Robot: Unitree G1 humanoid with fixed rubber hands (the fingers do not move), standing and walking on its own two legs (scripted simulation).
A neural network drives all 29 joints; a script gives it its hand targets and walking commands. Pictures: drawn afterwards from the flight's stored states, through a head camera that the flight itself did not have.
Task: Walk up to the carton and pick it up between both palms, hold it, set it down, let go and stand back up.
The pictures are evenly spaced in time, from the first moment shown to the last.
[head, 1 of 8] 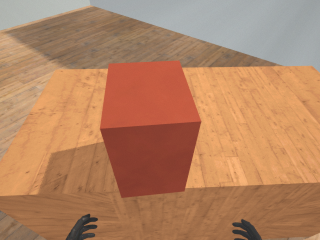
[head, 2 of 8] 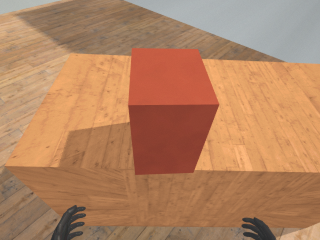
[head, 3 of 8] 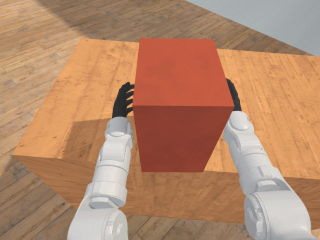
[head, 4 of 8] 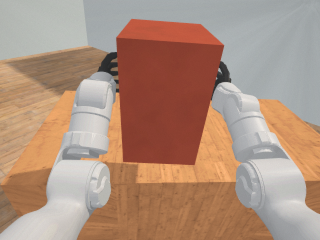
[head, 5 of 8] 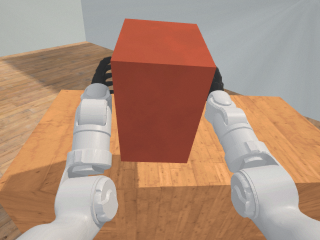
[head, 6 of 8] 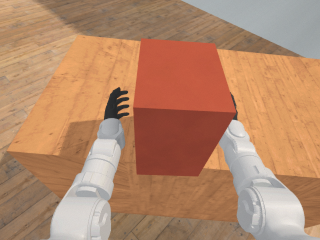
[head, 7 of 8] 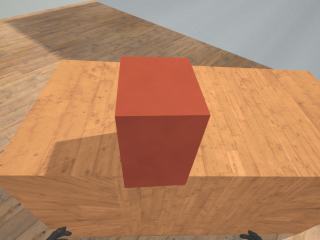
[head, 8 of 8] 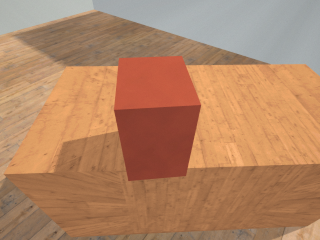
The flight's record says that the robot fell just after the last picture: no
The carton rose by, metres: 0.24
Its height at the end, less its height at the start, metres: +0.00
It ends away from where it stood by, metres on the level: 0.02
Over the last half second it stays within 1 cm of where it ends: yes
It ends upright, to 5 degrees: yes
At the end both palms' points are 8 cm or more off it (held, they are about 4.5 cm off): yes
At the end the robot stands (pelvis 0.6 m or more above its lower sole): yes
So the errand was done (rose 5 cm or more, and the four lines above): yes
